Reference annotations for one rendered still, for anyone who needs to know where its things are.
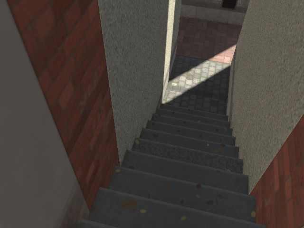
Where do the stairs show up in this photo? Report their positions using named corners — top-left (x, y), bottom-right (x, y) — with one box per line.
top-left (73, 104), bottom-right (266, 228)

